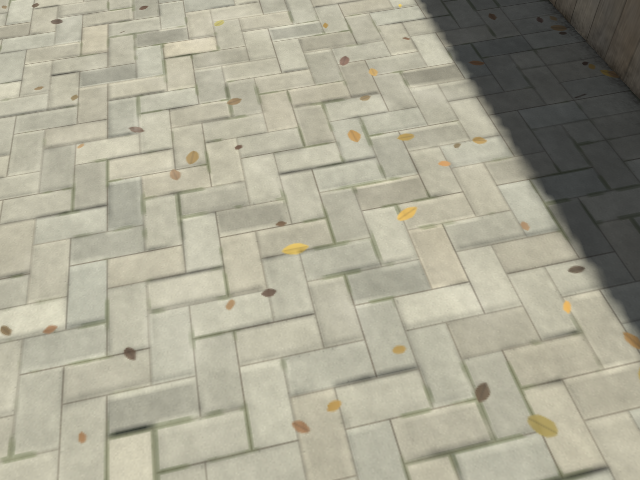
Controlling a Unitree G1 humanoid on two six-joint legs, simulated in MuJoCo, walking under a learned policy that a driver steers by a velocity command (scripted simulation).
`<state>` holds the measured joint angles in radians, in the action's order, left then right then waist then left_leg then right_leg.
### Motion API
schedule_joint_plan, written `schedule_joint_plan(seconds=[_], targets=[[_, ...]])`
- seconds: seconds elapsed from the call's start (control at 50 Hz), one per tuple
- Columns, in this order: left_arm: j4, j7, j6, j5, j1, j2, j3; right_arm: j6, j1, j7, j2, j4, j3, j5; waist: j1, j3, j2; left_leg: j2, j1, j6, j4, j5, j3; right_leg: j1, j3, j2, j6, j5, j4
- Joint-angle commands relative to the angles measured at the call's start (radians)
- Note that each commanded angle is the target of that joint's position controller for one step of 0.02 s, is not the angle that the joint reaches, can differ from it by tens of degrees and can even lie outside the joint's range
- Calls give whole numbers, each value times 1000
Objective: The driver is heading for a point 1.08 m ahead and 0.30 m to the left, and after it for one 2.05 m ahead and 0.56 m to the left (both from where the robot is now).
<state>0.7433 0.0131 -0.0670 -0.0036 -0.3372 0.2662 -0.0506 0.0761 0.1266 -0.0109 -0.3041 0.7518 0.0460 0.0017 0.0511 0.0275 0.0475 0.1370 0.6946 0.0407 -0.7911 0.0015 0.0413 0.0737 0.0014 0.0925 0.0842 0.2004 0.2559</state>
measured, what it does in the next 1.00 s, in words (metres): walks ahead: left foot, then right foot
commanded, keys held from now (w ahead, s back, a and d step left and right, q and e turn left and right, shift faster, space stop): w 0.52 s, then w+q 0.48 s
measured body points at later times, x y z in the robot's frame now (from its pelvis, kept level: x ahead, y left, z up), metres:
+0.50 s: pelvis +0.29 +0.06 +0.00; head +0.31 +0.07 +0.45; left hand +0.45 +0.33 -0.10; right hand +0.33 -0.21 -0.12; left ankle +0.27 +0.15 -0.75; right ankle +0.40 -0.11 -0.68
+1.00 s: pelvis +0.56 +0.01 +0.00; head +0.58 +0.01 +0.45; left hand +0.56 +0.29 -0.12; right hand +0.75 -0.24 -0.11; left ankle +0.61 +0.19 -0.67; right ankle +0.56 -0.10 -0.75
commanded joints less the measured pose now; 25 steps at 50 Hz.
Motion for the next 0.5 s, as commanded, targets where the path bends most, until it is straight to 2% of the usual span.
schedule_joint_plan(seconds=[0.02, 0.08, 0.14, 0.16, 0.18, 0.2, 0.22, 0.24, 0.26, 0.28, 0.3, 0.32, 0.34, 0.36, 0.4, 0.44, 0.5], targets=[[-37, -11, -14, -7, -3, 173, -44, 19, -103, -14, -34, -76, 0, 8, 17, 29, -95, -36, -77, -4, 156, 152, -30, 68, -105, -247, 133, -223, -109], [0, -12, -4, -13, -51, 182, -48, 26, -168, -31, -46, -103, 1, 12, 37, 54, -97, -55, -38, -32, 238, 115, -23, -40, -128, -295, 131, -231, -70], [25, -20, 11, -16, -61, 195, -55, 31, -159, -45, -67, -114, 8, 9, 11, 39, -115, -74, -57, -76, 286, -4, -25, -144, -147, -337, 105, -352, 4], [26, -22, 16, -15, -51, 203, -57, 32, -121, -44, -81, -106, 14, 8, -14, 14, -130, -97, -120, -93, 290, -48, -44, -159, -142, -333, 92, -476, 50], [25, -25, 21, -14, -31, 209, -57, 32, -36, -40, -103, -84, 27, 6, -65, -44, -138, -133, -250, -116, 306, -61, -79, -154, -119, -308, 75, -650, 152], [22, -27, 25, -7, -26, 188, -46, 31, 110, -31, -148, -44, 49, 3, -136, -148, -121, -130, -478, -151, 298, -19, -80, -86, -77, -254, 45, -699, 336], [0, -29, 21, 18, -75, 129, -23, 28, 270, -23, -227, -21, 68, -9, -169, -314, 7, 71, -827, -236, 237, 28, 149, 162, -39, -178, 3, -400, 662], [3, -19, 1, 2, -191, 34, 4, 24, 322, -30, -250, 6, 74, -3, -119, -432, 260, 249, -1101, -374, 386, -255, 626, 515, -72, -4, -56, 340, 962], [5, -13, -14, -20, -96, 141, -16, 23, 315, -28, -157, 0, 49, 15, -168, -369, 147, 226, -1072, -333, 471, -424, 663, 629, -167, -52, -45, 376, 1053], [-31, -9, -23, -39, 10, 177, -27, 21, 233, -23, -132, -10, 39, 13, -158, -214, 89, 202, -936, -293, 496, -404, 522, 687, -128, -105, -39, 284, 1048], [-43, -13, -27, -29, 67, 168, -24, 18, 168, -21, -119, -21, 33, 3, -133, -125, 5, 167, -789, -277, 518, -297, 420, 664, -95, -151, -40, 200, 1003], [-46, -14, -26, -15, 80, 158, -27, 19, 127, -21, -100, -25, 28, -7, -101, -73, -4, 136, -677, -276, 543, -192, 348, 625, -90, -183, -46, 144, 944], [-39, -14, -19, -11, 53, 145, -29, 23, 107, -21, -82, -27, 21, -16, -68, -69, 20, 110, -611, -272, 568, -128, 299, 562, -95, -207, -51, 109, 913], [-29, -14, -10, -12, 27, 126, -26, 27, 100, -22, -75, -24, 20, -13, -52, -69, 34, 94, -577, -276, 594, -98, 260, 528, -90, -213, -59, 96, 885], [-26, -18, 5, -7, 25, 100, -21, 35, 104, -21, -90, -9, 24, -4, -39, -48, 33, 88, -527, -292, 632, -31, 195, 528, -73, -225, -79, 74, 824], [-48, -21, 8, 0, 93, 89, -16, 34, 121, -12, -114, 7, 31, -3, -50, -17, 17, 82, -520, -296, 662, 12, 146, 577, -65, -234, -101, -15, 723], [-66, -13, -2, 0, 188, 70, -7, 24, 147, -2, -128, 25, 34, 3, -81, 3, 11, 43, -534, -261, 672, 34, 61, 568, -45, -220, -108, -193, 523]])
